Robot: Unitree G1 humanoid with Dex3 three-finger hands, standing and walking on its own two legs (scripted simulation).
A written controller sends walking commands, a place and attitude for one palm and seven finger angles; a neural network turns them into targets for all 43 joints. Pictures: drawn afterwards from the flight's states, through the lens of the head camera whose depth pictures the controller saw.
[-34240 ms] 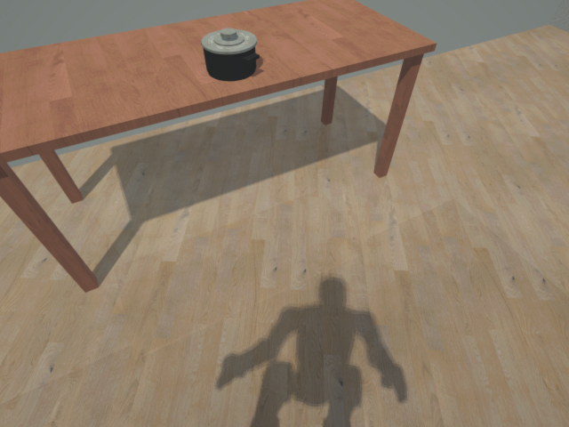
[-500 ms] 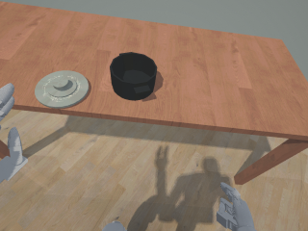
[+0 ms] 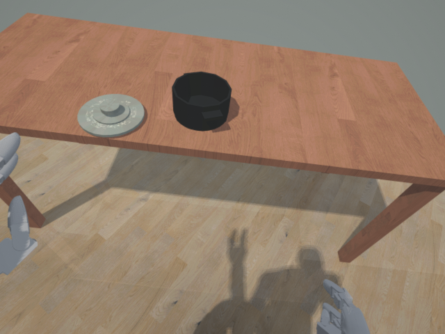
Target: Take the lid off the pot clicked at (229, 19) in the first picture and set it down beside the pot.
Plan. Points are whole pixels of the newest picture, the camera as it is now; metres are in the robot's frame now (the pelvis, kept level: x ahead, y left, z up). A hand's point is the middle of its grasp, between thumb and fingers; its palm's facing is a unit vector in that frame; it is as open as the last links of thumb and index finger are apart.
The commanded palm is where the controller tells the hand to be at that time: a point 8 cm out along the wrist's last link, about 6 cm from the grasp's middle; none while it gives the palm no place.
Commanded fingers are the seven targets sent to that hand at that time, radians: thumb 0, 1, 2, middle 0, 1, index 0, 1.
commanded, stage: stop stepping back and stand still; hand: left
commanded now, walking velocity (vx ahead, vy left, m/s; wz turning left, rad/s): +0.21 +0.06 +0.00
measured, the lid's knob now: (110, 107) +0.66 +0.33 -0.03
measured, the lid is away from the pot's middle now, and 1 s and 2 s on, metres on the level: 0.26 0.26 0.26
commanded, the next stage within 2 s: let the arm hang, fingers relaxed in 0.80 s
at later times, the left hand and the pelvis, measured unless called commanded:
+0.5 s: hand (9, 243) +0.19 +0.26 +0.16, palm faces +0.33 -0.84 -0.43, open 7.4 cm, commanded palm +0.13 +0.30 +0.19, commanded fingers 0.00 0.90 0.90 -0.20 -0.30 -0.20 -0.30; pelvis +0.00 +0.02 +0.01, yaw +1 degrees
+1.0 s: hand out of the picture +0.01 +0.20 -0.18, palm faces +0.08 -0.98 -0.18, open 7.0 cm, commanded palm none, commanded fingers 0.00 0.90 0.90 -0.20 -0.30 -0.20 -0.30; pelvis +0.02 +0.02 +0.01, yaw +3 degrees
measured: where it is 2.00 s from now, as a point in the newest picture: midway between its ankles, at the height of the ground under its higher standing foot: outside the picture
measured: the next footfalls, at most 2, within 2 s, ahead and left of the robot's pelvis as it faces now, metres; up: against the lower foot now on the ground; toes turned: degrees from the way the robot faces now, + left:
right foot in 0.04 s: +0.02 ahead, -0.10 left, +0.00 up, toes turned +1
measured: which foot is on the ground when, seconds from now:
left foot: down 0.00-1.00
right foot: up 0.00-0.02, down 0.04-1.00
